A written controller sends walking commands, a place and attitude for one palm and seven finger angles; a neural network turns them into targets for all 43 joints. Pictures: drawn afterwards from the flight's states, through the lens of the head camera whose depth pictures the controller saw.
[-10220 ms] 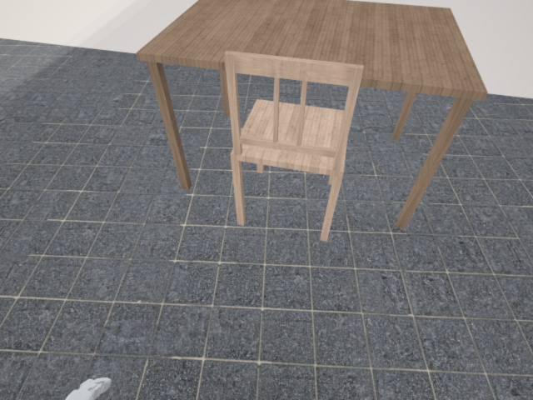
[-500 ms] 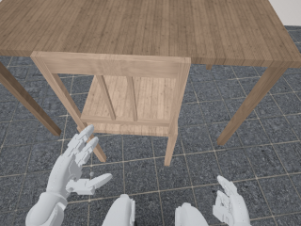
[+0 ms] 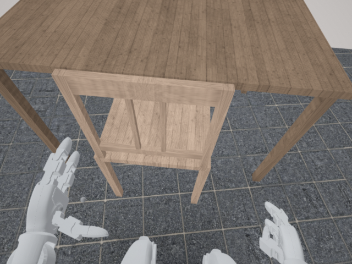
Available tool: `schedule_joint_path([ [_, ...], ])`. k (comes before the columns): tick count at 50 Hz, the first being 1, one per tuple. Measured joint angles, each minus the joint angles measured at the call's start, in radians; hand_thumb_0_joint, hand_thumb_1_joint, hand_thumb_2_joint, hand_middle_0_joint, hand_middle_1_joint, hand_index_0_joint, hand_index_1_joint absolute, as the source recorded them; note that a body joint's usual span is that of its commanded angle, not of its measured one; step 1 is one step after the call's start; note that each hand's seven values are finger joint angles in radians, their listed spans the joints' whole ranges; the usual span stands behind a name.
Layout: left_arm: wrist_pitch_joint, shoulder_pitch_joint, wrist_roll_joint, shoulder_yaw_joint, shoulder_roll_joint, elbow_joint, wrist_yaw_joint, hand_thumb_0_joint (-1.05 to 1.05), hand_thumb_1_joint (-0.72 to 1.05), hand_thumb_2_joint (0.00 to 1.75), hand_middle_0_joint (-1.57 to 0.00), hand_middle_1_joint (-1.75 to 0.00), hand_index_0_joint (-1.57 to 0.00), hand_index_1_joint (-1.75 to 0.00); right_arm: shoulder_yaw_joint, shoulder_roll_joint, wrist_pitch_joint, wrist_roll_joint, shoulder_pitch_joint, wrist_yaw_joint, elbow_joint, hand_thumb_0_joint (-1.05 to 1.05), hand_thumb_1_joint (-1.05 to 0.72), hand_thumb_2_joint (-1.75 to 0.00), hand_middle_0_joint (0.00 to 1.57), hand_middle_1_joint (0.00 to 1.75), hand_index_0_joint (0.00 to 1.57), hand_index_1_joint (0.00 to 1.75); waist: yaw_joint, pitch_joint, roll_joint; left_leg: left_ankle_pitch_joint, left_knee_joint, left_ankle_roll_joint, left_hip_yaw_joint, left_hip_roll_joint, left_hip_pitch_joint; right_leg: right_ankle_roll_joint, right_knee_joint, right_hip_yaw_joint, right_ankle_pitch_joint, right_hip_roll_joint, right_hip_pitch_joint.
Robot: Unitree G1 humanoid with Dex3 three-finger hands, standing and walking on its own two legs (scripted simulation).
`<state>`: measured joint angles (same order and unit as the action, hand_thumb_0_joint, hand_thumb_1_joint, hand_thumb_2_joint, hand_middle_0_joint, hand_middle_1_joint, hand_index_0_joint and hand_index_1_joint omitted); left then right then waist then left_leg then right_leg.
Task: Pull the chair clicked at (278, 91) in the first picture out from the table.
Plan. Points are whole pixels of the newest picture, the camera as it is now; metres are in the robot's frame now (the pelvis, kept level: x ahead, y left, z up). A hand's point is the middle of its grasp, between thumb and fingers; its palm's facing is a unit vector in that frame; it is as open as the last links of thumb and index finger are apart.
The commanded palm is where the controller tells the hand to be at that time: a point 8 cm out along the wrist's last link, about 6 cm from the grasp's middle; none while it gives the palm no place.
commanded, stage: raise the hand toward the chair's back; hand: left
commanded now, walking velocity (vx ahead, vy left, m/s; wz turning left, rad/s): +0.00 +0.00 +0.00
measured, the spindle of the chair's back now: (134, 125) +0.48 +0.15 -0.04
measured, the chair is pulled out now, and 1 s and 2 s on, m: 0.00 0.00 0.00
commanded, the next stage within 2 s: aim the fingers beside a spindle in 0.82 s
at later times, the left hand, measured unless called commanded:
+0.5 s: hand (88, 191) +0.26 +0.20 +0.04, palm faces -0.07 -1.00 -0.04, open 16.9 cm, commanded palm +0.23 +0.26 +0.05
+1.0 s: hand (87, 188) +0.26 +0.20 +0.05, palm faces -0.01 -1.00 -0.06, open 16.9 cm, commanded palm +0.24 +0.25 +0.05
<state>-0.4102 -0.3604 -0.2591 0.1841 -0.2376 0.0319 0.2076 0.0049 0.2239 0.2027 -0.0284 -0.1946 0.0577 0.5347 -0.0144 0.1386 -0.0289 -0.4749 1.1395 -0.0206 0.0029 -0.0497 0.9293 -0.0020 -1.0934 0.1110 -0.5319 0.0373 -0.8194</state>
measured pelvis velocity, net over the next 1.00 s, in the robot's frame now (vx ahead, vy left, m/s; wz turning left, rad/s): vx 0.01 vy -0.01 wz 0.01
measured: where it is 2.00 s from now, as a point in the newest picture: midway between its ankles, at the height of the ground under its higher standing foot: outside the picture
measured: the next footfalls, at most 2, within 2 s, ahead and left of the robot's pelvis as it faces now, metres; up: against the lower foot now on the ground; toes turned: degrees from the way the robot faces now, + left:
none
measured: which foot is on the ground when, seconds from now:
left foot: down 0.00-1.00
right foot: down 0.00-1.00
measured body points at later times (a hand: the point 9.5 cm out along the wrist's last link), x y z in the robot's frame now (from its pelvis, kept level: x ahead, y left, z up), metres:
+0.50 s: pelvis +0.01 +0.00 +0.01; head +0.09 +0.01 +0.45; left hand +0.25 +0.25 +0.05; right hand +0.17 -0.25 -0.07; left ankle +0.04 +0.10 -0.65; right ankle +0.00 -0.13 -0.65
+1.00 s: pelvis +0.01 -0.01 +0.01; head +0.08 +0.00 +0.45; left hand +0.25 +0.25 +0.06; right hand +0.19 -0.25 -0.08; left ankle +0.04 +0.10 -0.65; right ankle +0.00 -0.13 -0.65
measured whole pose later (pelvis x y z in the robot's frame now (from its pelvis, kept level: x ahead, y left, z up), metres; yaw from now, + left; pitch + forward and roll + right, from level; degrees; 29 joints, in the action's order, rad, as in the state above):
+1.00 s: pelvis +0.01 -0.01 +0.01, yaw +0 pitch +15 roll -3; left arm -0.41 -0.26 -0.29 0.23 -0.26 -0.11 0.31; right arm -0.01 0.25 0.19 -0.03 -0.21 0.05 0.56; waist -0.02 0.13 -0.04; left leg -0.47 1.11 -0.01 0.00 -0.05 0.90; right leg 0.01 -1.07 0.12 -0.54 0.03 -0.80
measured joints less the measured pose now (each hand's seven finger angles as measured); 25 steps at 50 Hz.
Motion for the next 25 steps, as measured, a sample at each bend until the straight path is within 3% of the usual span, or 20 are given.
schedule_joint_path([
  [7,0.067,0.045,0.004,-0.019,-0.021,-0.092,0.090,-0.01,-0.47,0.31,-0.06,-0.09,-0.06,-0.09,-0.030,0.007,-0.013,-0.003,0.007,0.000,-0.016,0.02,-0.90,-0.90,0.21,0.30,0.21,0.30,0.003,-0.016,-0.010,-0.003,0.001,-0.004,-0.003,0.002,-0.001,-0.003,0.006,0.003,-0.001,0.001,0.005],
  [16,0.015,0.065,-0.018,0.044,-0.032,-0.059,0.062,-0.01,-0.49,0.30,-0.06,-0.08,-0.06,-0.08,-0.022,0.009,-0.008,0.003,-0.027,-0.002,0.021,0.02,-0.90,-0.90,0.21,0.30,0.21,0.30,-0.002,-0.016,-0.009,-0.003,-0.021,-0.002,-0.005,0.001,-0.024,-0.004,0.033,0.005,0.003,-0.002,0.030],
  [25,0.087,0.074,-0.028,0.033,-0.037,-0.126,0.120,-0.01,-0.50,0.30,-0.06,-0.08,-0.06,-0.08,-0.013,0.027,-0.014,-0.006,-0.042,-0.001,0.018,0.02,-0.90,-0.90,0.21,0.30,0.21,0.30,-0.024,-0.019,-0.015,0.003,-0.048,-0.003,0.009,-0.001,-0.042,-0.005,0.054,-0.009,0.011,-0.004,0.039],
])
